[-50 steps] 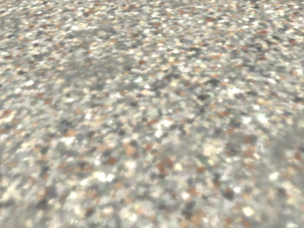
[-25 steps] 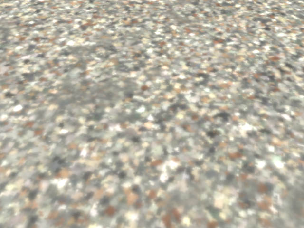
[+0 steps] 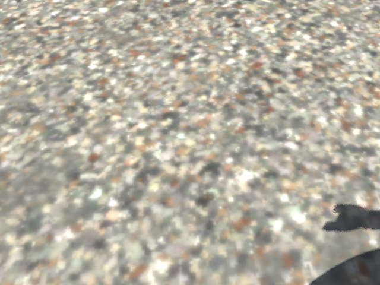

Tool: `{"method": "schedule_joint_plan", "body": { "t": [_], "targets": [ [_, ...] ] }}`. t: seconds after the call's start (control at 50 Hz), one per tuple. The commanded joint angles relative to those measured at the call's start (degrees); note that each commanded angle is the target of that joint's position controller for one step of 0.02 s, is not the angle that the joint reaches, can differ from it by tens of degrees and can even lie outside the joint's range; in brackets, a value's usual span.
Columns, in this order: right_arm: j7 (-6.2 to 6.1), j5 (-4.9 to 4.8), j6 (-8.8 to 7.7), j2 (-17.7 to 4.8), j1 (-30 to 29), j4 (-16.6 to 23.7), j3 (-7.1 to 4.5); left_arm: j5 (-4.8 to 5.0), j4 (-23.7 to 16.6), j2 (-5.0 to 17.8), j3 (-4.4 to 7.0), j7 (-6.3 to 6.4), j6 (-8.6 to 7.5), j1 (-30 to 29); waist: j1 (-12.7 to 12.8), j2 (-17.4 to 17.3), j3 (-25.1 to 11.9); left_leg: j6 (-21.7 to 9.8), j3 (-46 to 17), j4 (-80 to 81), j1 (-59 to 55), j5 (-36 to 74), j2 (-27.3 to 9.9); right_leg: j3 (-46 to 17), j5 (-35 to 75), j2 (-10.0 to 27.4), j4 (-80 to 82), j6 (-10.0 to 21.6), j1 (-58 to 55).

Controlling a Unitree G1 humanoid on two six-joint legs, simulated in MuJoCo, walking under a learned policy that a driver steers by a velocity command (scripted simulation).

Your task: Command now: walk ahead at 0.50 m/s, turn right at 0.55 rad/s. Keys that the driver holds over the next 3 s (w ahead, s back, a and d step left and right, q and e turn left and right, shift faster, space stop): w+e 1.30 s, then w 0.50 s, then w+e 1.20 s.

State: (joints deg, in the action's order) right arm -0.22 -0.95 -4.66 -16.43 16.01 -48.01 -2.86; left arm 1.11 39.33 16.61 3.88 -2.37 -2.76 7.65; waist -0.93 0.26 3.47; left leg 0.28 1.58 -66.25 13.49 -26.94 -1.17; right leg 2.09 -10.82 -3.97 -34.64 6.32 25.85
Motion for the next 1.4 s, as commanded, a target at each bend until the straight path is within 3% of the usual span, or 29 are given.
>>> {"method": "schedule_joint_plan", "body": {
  "t": [0.02,0.1,0.2,0.3,0.36,0.38,0.4,0.42,0.44,0.46,0.52,0.62,0.72,0.8,0.84,0.88,0.9,0.92,0.94,0.96,1.0,1.04,1.1,1.18,1.24,1.3,1.36,1.38,1.4],
  "targets": [
    [0.36,0.18,-4.11,-7.5,-6.0,7.9,-1.23,-0.11,-1.7,7.7,2.45,0.81,-0.9,8.5,3.8,-0.9,-8.6,-0.9,-6.9,-3.9,29.7,5.1,-3.6,-28.8,7.8,16.8,17.9,12.3,-30.3],
    [0.18,1.81,-1.53,-6.2,-3.6,7.9,-1.53,-0.57,-3.4,7.4,2.16,1.73,-1.07,5.2,-0.4,1.0,-5.4,2.5,-5.4,6.5,20.9,9.5,-4.9,-21.0,18.3,13.2,21.7,12.0,-15.2],
    [0.48,1.63,-1.28,-3.1,-14.3,10.8,-0.1,0.03,-2.2,9.7,2.92,3.14,-0.27,8.9,3.6,3.6,-3.4,4.4,-3.7,28.7,15.3,28.7,-0.9,-15.2,11.3,7.9,20.9,7.2,-8.5],
    [1.4,0.4,-2.23,-6.4,-17.6,12.3,-1.22,0.51,-0.7,9.1,2.89,3.38,0.39,12.5,4.3,5.4,-3.9,2.6,-6.7,37.2,12.1,28.3,0.7,-23.1,3.0,11.0,15.2,5.1,-14.7],
    [1.21,0.57,-3.05,-8.5,-9.7,10.4,-2.71,0.06,-1.3,7.4,2.45,3.42,0.69,11.0,-0.5,7.0,-6.1,-0.8,-5.5,40.7,1.5,23.5,0.6,-25.0,4.8,9.5,7.1,2.5,-15.1],
    [0.79,1.59,-3.36,-10.8,-2.7,9.6,-3.55,-0.4,-2.0,4.1,1.24,3.18,0.5,11.0,-3.7,3.6,-12.2,-4.0,-10.9,40.0,-10.7,21.2,-5.8,-21.5,2.4,6.3,-5.1,0.4,-10.9],
    [0.52,2.63,-2.73,-15.9,4.3,8.3,-4.85,0.65,-3.4,0.5,0.1,3.21,0.04,17.6,-2.7,-11.4,-20.9,-12.6,-33.4,43.2,-31.2,9.3,-19.1,-12.8,-13.6,-1.8,-24.8,-4.1,7.4],
    [1.03,1.2,-2.19,-13.5,5.7,7.4,-4.47,1.2,-3.7,4.0,0.24,3.29,-0.19,18.7,-2.7,-18.0,-20.8,-14.9,-48.7,48.7,-32.9,-5.6,-23.6,-11.9,-23.6,0.7,-35.8,-5.0,17.9],
    [0.87,0.81,-1.91,-9.2,2.8,8.4,-3.3,1.25,-3.3,8.5,1.46,3.28,0.07,14.6,-3.8,-11.2,-13.3,-12.6,-42.2,50.1,-26.6,-9.3,-21.4,-12.6,-18.7,3.5,-40.1,-5.4,20.9],
    [0.67,1.12,-1.42,-7.6,0.0,8.8,-2.72,0.67,-4.0,9.1,1.69,3.34,0.46,10.6,-3.5,-7.1,-8.5,-10.7,-33.5,50.2,-19.9,-2.8,-19.2,-10.2,-14.6,5.4,-40.4,-5.6,20.2],
    [0.38,1.77,-1.33,-4.7,-4.1,7.9,-1.7,0.43,-4.9,6.6,1.84,2.63,1.12,8.7,-0.5,-7.6,-3.0,-9.4,-18.6,54.0,-7.4,12.3,-13.7,-9.1,-8.2,9.6,-34.2,-5.7,14.3],
    [0.25,1.41,-1.95,-7.5,-2.9,5.5,-2.84,0.13,-6.8,3.5,0.99,2.23,1.86,5.2,-0.5,-4.8,-2.1,-11.6,-8.1,57.6,-7.9,24.0,-14.5,-7.9,-0.7,10.9,-25.2,-7.1,16.6],
    [-0.05,0.91,-0.98,-9.5,-1.6,3.8,-3.16,0.17,-8.3,2.1,0.19,0.54,1.02,-2.4,-3.2,-3.8,-0.3,-9.4,2.0,57.6,-10.2,29.3,-12.9,-3.6,11.4,9.8,-9.7,-6.4,13.2],
    [0.03,-0.23,0.22,-11.5,0.9,2.2,-3.8,0.42,-10.6,2.6,0.26,-0.72,1.06,-6.9,-3.9,-3.9,1.5,-8.0,5.3,55.5,-15.7,34.2,-14.9,-0.7,7.9,8.5,-3.0,-4.1,11.8],
    [-0.2,-0.85,0.9,-13.3,0.5,2.1,-4.35,0.03,-10.9,4.4,1.18,-0.92,1.31,-5.2,-1.6,-5.3,-0.6,-6.9,7.6,49.1,-18.1,52.0,-15.1,2.2,2.0,5.5,-1.5,-1.7,6.6],
    [-0.63,-1.37,1.66,-13.8,-0.5,2.5,-4.45,-0.04,-7.9,8.4,3.65,-0.4,1.78,7.4,6.2,-4.9,-7.9,-4.8,10.8,31.0,-14.9,64.7,-13.1,4.7,2.6,0.5,2.6,1.8,-11.3],
    [-0.88,-0.24,1.47,-11.5,0.2,3.1,-3.52,0.23,-5.1,12.3,5.59,0.66,2.35,17.8,10.7,-0.9,-13.2,-2.4,10.9,14.8,-2.0,51.9,-11.0,-2.1,4.0,3.1,3.3,4.5,-29.4],
    [0.02,2.65,0.22,-2.8,5.8,6.8,-0.55,0.96,-5.5,19.6,6.37,1.24,1.95,16.1,3.3,16.3,-17.6,1.3,7.7,-6.5,24.9,-3.4,-0.1,-34.1,-2.9,19.0,6.9,14.9,-48.6],
    [0.8,0.77,-1.95,-6.7,0.6,7.4,-0.82,0.54,-7.4,15.3,4.96,0.91,0.91,18.3,7.7,10.5,-26.7,0.8,-6.0,-13.9,31.3,-7.6,2.0,-50.3,-14.0,23.4,16.5,18.3,-51.3],
    [1.21,-1.54,-3.04,-10.1,-5.7,9.2,-1.76,-0.09,-6.4,11.9,3.82,0.63,-0.02,16.4,8.6,6.9,-17.7,-0.4,-6.7,-13.2,35.9,-1.5,-0.8,-42.3,-10.6,21.8,18.1,14.8,-45.7],
    [0.6,0.43,-3.64,-9.1,-6.3,8.7,-1.45,-0.16,-6.8,8.9,2.68,0.81,-0.5,9.2,3.5,1.0,-9.0,-0.6,-6.4,-3.1,30.1,6.4,-4.8,-30.2,1.1,17.1,18.4,11.4,-29.2],
    [0.66,1.31,-2.43,-9.4,-4.3,8.2,-1.94,-1.12,-7.9,7.6,2.05,1.25,-0.62,5.4,0.2,2.5,-7.1,0.6,-6.7,1.7,23.4,9.2,-5.9,-25.5,9.2,14.7,20.6,11.0,-20.1],
    [0.54,2.04,-1.09,-6.8,-5.9,8.6,-1.29,-0.7,-6.7,8.8,2.33,2.25,-0.93,6.3,-0.2,1.7,-5.1,3.2,-4.8,9.7,21.7,13.7,-4.7,-20.3,15.6,12.8,21.9,11.2,-13.5],
    [1.05,1.74,-1.15,-4.2,-15.1,10.7,-0.06,-0.12,-4.6,10.0,2.74,3.26,-0.41,9.6,3.2,3.1,-2.8,4.1,-4.3,27.6,17.6,29.3,-1.4,-16.4,9.3,8.9,21.2,7.6,-9.7],
    [1.63,0.76,-1.61,-5.0,-19.1,12.1,-0.25,0.34,-2.8,10.4,2.96,3.34,-0.13,12.6,4.8,3.9,-2.4,3.6,-5.3,33.8,14.4,32.7,0.3,-19.4,4.8,9.9,19.4,6.3,-10.8],
    [2.0,0.53,-2.15,-7.2,-18.6,12.5,-1.22,0.48,-1.9,9.5,2.84,3.56,0.32,13.4,3.9,5.4,-2.7,1.9,-6.9,37.3,13.0,27.5,0.6,-24.4,3.0,11.7,14.2,5.1,-15.9],
    [1.71,1.23,-2.87,-9.1,-8.4,9.9,-2.67,-0.19,-1.4,6.3,1.84,3.42,0.71,13.2,-0.8,6.5,-7.1,-2.2,-4.8,40.2,-0.7,24.2,-0.1,-22.9,10.3,9.0,4.0,2.2,-16.9],
    [1.4,2.2,-3.09,-11.7,-0.5,9.2,-3.33,-0.97,-2.1,3.2,0.56,3.25,0.61,14.1,-3.9,1.2,-14.8,-5.9,-13.3,39.1,-14.3,22.6,-8.7,-18.8,4.2,5.8,-11.1,0.0,-11.2],
    [1.69,2.47,-2.27,-16.6,5.6,6.3,-4.82,0.85,-2.5,0.1,-0.41,3.16,0.05,22.9,-0.9,-18.4,-21.5,-16.2,-40.5,45.1,-32.2,8.7,-20.4,-11.5,-19.2,-2.6,-30.6,-4.6,9.0]
  ]
}}
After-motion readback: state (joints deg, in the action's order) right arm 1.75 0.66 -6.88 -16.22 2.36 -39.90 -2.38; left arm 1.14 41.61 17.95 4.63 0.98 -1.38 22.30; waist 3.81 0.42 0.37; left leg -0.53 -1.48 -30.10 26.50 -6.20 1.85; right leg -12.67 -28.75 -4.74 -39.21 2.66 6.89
